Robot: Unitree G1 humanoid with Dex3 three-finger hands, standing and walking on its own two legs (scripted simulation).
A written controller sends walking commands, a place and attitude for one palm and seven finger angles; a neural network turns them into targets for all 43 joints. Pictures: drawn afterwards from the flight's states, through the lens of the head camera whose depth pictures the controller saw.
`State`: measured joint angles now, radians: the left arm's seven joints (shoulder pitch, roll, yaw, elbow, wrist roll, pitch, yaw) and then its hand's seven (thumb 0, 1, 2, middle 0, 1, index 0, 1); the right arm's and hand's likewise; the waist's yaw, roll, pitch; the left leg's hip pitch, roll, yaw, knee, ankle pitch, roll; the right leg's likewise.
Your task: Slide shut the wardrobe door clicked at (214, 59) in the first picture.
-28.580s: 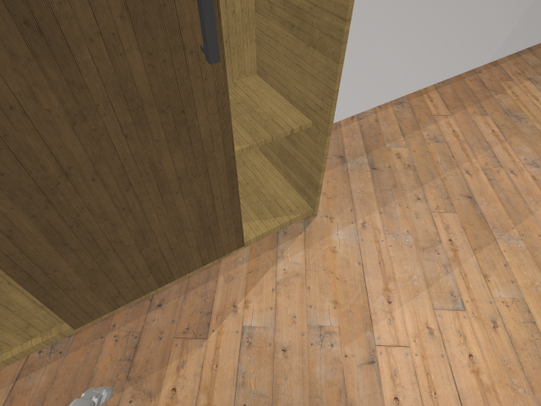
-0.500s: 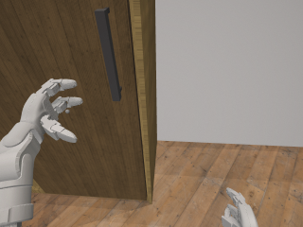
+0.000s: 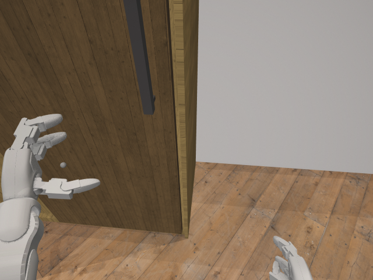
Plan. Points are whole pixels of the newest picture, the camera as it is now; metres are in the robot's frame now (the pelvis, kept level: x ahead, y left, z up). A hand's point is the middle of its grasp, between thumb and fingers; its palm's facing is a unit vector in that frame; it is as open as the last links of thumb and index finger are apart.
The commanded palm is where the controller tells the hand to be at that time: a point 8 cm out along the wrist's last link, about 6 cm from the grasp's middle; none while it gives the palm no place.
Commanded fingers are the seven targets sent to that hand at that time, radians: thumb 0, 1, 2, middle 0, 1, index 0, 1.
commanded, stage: draw the hand back to the body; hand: left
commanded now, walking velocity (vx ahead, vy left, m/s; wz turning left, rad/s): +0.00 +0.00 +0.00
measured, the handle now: (144, 59) +0.50 +0.16 +0.26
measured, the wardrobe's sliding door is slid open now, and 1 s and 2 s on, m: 0.01 0.01 0.01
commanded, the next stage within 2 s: step back with the hand held close in 0.82 s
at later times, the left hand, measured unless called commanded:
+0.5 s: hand (46, 193) +0.20 +0.27 +0.15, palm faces +0.43 -0.83 -0.35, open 8.3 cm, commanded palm +0.16 +0.31 +0.17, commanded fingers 0.00 0.90 0.90 -0.20 -0.30 -0.20 -0.30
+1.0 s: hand (42, 190) +0.20 +0.27 +0.16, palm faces +0.45 -0.81 -0.36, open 7.4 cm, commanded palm +0.15 +0.31 +0.17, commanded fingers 0.00 0.90 0.90 -0.20 -0.30 -0.20 -0.30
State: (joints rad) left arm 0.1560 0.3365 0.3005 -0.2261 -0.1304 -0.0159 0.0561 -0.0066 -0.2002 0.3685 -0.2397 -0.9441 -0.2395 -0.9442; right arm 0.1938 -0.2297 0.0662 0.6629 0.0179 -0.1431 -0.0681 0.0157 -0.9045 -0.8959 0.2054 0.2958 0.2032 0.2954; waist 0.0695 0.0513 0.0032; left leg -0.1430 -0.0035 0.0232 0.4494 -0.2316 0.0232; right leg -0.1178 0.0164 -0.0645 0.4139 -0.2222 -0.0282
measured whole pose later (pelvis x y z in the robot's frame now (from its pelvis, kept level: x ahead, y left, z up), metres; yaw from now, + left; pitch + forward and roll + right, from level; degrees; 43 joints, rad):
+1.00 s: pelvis +0.01 +0.01 +0.00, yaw +0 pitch -5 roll -1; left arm 0.43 0.35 0.34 -0.37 -0.08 -0.08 0.09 0.02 0.89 0.90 -0.21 -0.30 -0.21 -0.30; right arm 0.21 -0.23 0.04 0.65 0.00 -0.10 -0.07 0.02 -0.90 -0.90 0.21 0.30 0.20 0.30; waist 0.07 0.06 0.00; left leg -0.10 -0.01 0.02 0.41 -0.23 0.03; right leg -0.06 0.02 -0.06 0.35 -0.20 -0.02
